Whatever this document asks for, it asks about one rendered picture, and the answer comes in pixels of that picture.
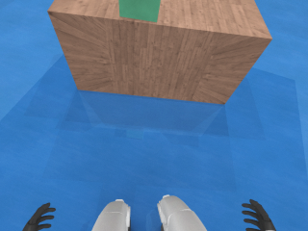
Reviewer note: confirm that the robot right thigh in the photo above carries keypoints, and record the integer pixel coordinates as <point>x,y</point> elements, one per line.
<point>178,216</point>

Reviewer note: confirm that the robot left thigh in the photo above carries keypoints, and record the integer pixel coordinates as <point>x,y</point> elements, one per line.
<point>114,217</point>

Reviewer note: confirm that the robot thigh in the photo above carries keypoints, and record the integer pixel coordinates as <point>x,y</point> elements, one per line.
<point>178,216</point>
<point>114,217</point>

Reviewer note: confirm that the carton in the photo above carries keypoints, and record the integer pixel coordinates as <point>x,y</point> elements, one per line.
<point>147,10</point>

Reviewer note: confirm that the left robot hand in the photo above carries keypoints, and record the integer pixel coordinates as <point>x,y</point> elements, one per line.
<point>33,222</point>

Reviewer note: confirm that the pedestal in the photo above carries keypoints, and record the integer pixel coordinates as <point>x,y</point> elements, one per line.
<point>198,50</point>

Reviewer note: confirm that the right robot hand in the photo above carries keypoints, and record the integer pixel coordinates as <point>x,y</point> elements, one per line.
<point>263,221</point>

